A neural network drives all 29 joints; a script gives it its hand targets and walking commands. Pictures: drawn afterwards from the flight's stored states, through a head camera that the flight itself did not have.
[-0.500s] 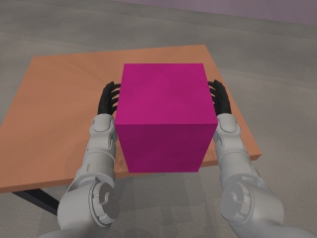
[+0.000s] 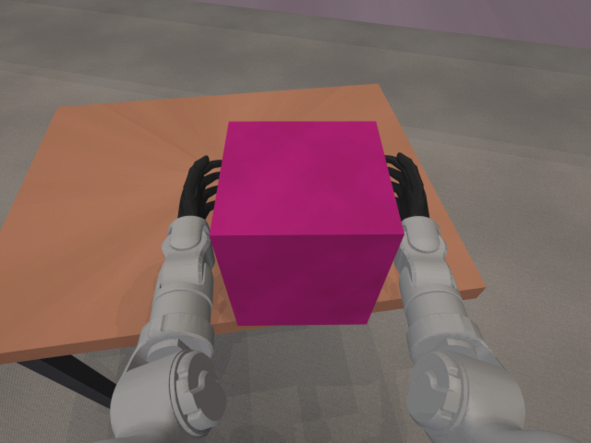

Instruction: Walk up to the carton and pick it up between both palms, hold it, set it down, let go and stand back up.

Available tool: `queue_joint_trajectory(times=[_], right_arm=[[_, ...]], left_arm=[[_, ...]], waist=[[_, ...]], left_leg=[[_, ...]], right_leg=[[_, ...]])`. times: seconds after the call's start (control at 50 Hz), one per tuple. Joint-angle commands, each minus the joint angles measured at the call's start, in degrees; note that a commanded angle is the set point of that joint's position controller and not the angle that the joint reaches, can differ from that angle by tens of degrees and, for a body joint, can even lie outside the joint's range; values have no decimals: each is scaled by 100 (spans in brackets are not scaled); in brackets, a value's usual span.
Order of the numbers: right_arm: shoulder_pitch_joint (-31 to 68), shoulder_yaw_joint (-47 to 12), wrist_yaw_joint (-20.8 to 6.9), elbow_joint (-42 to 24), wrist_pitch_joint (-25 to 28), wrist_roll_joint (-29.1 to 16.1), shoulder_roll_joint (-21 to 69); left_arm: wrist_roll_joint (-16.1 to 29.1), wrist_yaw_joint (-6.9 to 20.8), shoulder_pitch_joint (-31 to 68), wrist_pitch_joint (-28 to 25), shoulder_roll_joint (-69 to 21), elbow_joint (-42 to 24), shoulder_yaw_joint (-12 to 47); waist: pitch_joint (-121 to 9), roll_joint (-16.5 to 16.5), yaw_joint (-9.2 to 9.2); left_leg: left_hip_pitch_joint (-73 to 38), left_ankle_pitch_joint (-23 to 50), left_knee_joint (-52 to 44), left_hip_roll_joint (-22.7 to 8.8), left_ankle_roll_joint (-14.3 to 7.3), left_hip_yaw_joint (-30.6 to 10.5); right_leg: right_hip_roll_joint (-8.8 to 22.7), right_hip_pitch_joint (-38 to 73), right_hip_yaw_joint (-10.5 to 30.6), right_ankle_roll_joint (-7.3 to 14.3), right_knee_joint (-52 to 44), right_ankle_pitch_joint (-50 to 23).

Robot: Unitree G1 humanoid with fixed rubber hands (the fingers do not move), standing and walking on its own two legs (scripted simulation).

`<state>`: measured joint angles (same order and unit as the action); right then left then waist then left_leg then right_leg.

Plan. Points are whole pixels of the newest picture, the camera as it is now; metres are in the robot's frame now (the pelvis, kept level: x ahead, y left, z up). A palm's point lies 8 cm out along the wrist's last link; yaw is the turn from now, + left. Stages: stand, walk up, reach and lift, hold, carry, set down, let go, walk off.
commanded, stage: reach and lift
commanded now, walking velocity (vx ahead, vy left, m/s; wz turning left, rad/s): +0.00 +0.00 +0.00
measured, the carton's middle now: (302, 230) +0.42 +0.00 +0.04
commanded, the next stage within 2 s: none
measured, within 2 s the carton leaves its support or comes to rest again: leaves its support in 1.16 s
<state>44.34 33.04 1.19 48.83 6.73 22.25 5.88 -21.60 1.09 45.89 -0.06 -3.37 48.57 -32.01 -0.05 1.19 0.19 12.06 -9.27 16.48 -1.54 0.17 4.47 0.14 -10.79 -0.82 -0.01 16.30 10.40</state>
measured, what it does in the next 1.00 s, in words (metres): stands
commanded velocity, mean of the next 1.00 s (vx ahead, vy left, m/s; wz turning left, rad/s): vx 0.00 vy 0.00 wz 0.00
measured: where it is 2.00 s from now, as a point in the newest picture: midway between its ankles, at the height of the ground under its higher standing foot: outside the picture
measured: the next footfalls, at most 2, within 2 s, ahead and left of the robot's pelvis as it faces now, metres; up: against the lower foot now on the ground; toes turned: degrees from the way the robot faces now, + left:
none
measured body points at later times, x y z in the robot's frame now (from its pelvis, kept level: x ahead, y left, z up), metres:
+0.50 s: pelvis +0.00 +0.00 +0.00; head +0.04 +0.01 +0.45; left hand +0.43 +0.16 +0.08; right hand +0.42 -0.15 +0.09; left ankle -0.02 +0.12 -0.75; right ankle -0.03 -0.12 -0.75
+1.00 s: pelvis -0.01 +0.00 +0.00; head +0.02 +0.01 +0.45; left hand +0.41 +0.15 +0.09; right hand +0.41 -0.15 +0.09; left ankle -0.02 +0.12 -0.75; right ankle -0.03 -0.11 -0.75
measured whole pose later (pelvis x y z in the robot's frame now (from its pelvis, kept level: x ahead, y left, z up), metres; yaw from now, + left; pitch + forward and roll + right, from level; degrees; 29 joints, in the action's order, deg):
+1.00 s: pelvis -0.01 +0.00 +0.00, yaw +1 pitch +5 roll +0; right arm 43.9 24.4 3.3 54.1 6.3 13.4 1.8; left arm -17.1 -3.4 42.3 8.0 -2.0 44.2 -22.4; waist -2.0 0.7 1.1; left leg 13.3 -8.6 17.0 -2.1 0.4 4.1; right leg -0.1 -10.7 -2.9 0.4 14.6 8.8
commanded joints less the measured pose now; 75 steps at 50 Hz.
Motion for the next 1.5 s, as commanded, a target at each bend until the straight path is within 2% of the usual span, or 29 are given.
queue_joint_trajectory(times=[0.0,0.1,0.22,0.28,0.32,0.46,0.54,0.58,0.66,0.68,0.76,0.82,0.88,1.0,1.18,1.3,1.42,1.48], right_arm=[[2411,-1594,-698,160,178,140,2799],[2385,-1479,-717,256,136,87,2662],[2338,-1499,-731,378,119,83,2596],[2316,-1558,-707,411,62,3,2607],[2318,-1566,-680,398,35,-24,2559],[2475,-1846,-623,309,25,-139,2674],[2508,-1919,-572,330,40,-175,2718],[2519,-1954,-567,362,62,-261,2694],[2549,-2160,-520,330,61,-328,2749],[2595,-2200,-512,261,71,-351,2760],[2672,-2414,-466,277,84,-569,2746],[2802,-2474,-431,227,103,-641,2718],[2887,-2448,-439,214,109,-698,2614],[3100,-2557,-463,274,104,-925,2609],[3777,-2789,-383,158,-146,-1307,2825],[4037,-2829,-323,265,-534,-1572,2964],[4416,-2795,-276,336,-861,-1828,2995],[4534,-2696,-294,461,-938,-1946,2879]], left_arm=[[-74,407,2605,111,-2338,18,1436],[-43,354,2528,238,-2451,-76,1569],[-101,335,2381,345,-2460,-59,1524],[-73,361,2330,413,-2428,-80,1558],[-54,365,2276,469,-2432,-78,1560],[117,335,2461,475,-2457,-188,1783],[184,360,2548,499,-2498,-255,1922],[195,352,2536,516,-2539,-283,1951],[264,338,2525,502,-2515,-317,2017],[273,346,2552,505,-2532,-311,2060],[403,318,2653,533,-2622,-450,2297],[491,255,2805,530,-2701,-653,2482],[531,211,2852,593,-2828,-733,2636],[730,50,3088,649,-3002,-986,2949],[993,-69,3907,739,-3077,-1233,3103],[1104,-39,4318,994,-2925,-1099,2896],[1078,36,4559,1301,-2853,-929,2708],[1147,24,4659,1410,-2889,-959,2744]], waist=[[-2653,-202,-153],[-2550,-316,-105],[-2433,-257,-142],[-2395,-237,-65],[-2423,-240,-44],[-2560,-159,-81],[-2689,-155,-8],[-2604,-172,-29],[-2873,0,-33],[-2851,-90,-28],[-2908,-101,-28],[-3192,-140,49],[-3211,-196,116],[-3548,-269,76],[-3639,-161,81],[-3247,134,65],[-2981,16,36],[-2795,-104,93]], left_leg=[[-1002,2110,206,90,50,358],[-1391,2445,346,45,152,278],[-1330,2304,318,76,87,324],[-1156,2097,245,91,49,316],[-1174,2078,258,97,54,309],[-984,1993,232,110,2,282],[-938,1980,230,125,-5,284],[-920,2103,232,124,22,271],[-677,1863,169,150,-36,260],[-658,1808,154,171,-43,273],[-823,2074,192,141,2,222],[-871,2224,233,137,34,144],[-1258,2416,319,88,128,113],[-1502,2597,440,74,229,28],[-1054,1709,231,162,86,-19],[-822,685,-15,182,-94,-15],[-768,211,-146,250,-132,-2],[-1026,474,-80,206,-50,-35]], right_leg=[[-109,1012,-435,-281,251,-2574],[-196,563,-481,-179,78,-2175],[-172,551,-497,-180,83,-2115],[-169,705,-463,-178,89,-2152],[-164,734,-478,-230,111,-2222],[-108,1009,-430,-238,255,-2656],[-122,1097,-433,-230,265,-2777],[-120,1114,-456,-222,264,-2939],[-100,1426,-411,-286,366,-3186],[-67,1436,-409,-295,380,-3223],[-117,1360,-409,-276,363,-3403],[-134,1282,-407,-246,363,-3444],[-199,1104,-478,-167,235,-3165],[-261,933,-487,-102,197,-3049],[-168,1227,-338,-213,228,-2908],[-103,1322,-278,-293,121,-2052],[-55,1146,-254,-276,-16,-1282],[-128,897,-315,-209,-80,-1201]])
